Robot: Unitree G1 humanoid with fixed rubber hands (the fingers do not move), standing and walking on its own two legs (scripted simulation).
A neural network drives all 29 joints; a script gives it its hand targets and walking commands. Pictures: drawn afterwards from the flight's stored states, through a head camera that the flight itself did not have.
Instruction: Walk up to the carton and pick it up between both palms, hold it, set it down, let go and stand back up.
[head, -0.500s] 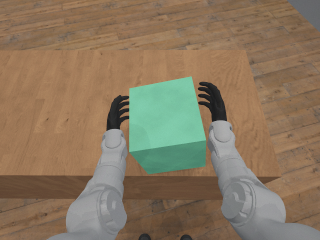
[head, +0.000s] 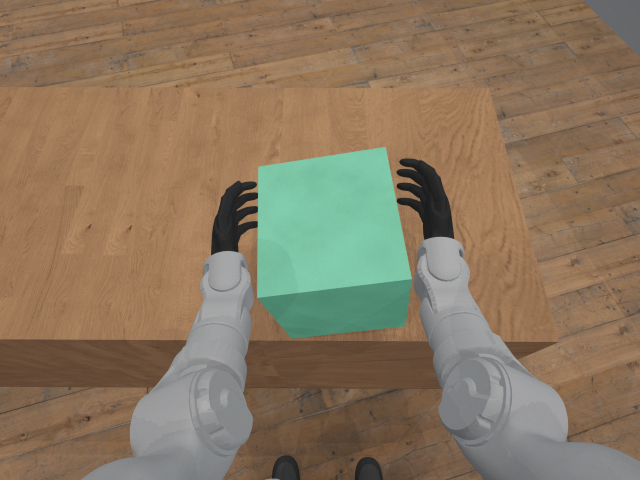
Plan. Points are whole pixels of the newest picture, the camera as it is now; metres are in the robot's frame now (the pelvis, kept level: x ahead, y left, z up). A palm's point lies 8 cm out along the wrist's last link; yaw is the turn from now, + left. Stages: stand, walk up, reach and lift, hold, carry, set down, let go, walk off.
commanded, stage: set down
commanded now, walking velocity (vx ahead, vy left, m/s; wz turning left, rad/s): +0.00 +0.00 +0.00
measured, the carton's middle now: (335, 250) +0.41 +0.00 -0.07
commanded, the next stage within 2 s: none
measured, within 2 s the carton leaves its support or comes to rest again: rests again in 1.46 s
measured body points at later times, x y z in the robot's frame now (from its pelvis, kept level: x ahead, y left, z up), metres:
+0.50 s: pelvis +0.00 +0.00 +0.00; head +0.12 +0.02 +0.43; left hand +0.41 +0.15 -0.01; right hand +0.42 -0.12 +0.01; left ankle -0.01 +0.12 -0.74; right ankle -0.01 -0.10 -0.74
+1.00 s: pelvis +0.00 +0.00 +0.00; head +0.12 +0.02 +0.43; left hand +0.41 +0.15 -0.01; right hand +0.42 -0.12 +0.01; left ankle -0.01 +0.12 -0.74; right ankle -0.01 -0.10 -0.74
